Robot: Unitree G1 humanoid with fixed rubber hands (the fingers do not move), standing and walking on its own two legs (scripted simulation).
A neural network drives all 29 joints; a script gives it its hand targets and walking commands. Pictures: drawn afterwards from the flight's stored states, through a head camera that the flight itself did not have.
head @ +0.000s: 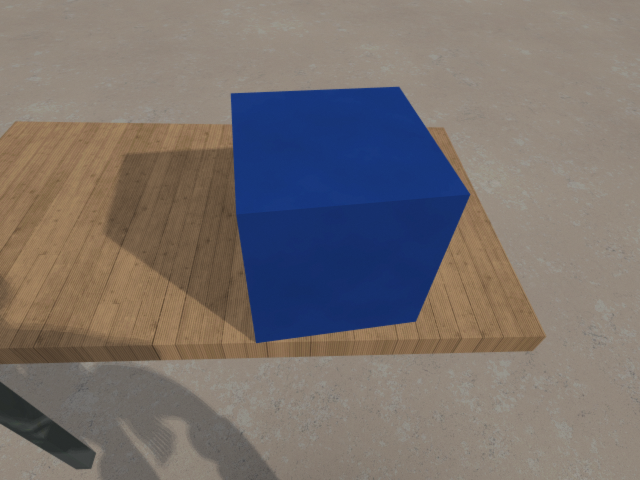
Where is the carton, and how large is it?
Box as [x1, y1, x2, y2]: [231, 87, 469, 342]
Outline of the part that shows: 399,87 231,93 236,216 256,342 415,321 469,196 469,193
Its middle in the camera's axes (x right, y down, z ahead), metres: +0.01 -0.04 +0.55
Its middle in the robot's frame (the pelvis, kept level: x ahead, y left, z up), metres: +0.46 -0.02 +0.09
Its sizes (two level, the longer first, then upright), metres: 0.237 0.236 0.247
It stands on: a table, 0.75 m high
